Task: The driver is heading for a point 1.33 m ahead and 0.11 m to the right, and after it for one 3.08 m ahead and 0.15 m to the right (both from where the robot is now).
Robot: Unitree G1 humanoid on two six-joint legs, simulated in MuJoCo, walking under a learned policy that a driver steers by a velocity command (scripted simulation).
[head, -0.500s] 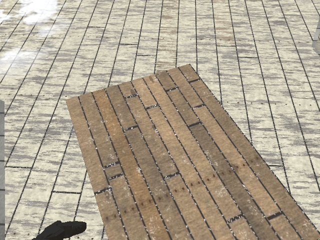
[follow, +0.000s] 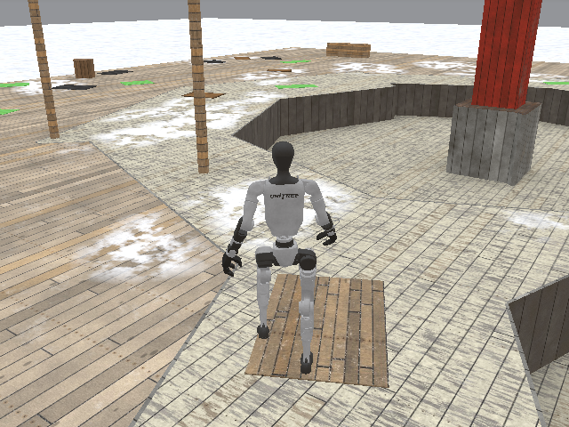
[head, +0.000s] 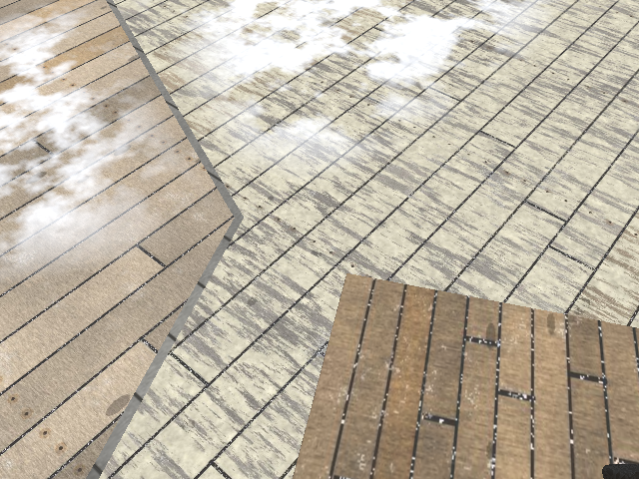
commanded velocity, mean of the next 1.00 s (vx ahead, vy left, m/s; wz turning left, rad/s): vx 1.00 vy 0.00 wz -0.22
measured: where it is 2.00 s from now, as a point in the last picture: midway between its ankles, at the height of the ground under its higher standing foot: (416, 181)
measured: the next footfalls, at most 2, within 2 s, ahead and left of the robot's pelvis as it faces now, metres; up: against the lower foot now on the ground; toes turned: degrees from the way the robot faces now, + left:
left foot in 0.22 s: +0.39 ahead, +0.12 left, +0.00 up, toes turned +17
right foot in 0.70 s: +0.85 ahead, +0.01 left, +0.00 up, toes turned -4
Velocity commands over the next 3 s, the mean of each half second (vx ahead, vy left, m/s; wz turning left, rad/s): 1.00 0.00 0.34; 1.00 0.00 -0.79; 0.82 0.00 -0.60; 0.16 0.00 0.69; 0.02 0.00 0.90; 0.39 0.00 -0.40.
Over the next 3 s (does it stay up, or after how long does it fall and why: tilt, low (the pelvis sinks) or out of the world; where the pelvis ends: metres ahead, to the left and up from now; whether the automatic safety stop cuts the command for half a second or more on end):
stays up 1.57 -0.13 0.00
